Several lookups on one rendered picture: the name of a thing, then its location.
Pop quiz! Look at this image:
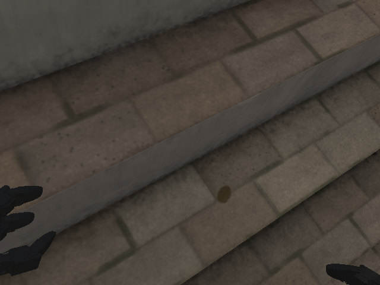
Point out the robot right hand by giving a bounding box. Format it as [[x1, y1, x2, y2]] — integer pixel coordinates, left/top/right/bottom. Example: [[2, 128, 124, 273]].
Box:
[[326, 264, 380, 285]]

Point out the robot left hand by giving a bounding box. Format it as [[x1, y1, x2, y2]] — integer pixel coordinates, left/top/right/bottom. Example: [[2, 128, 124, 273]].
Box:
[[0, 185, 56, 276]]

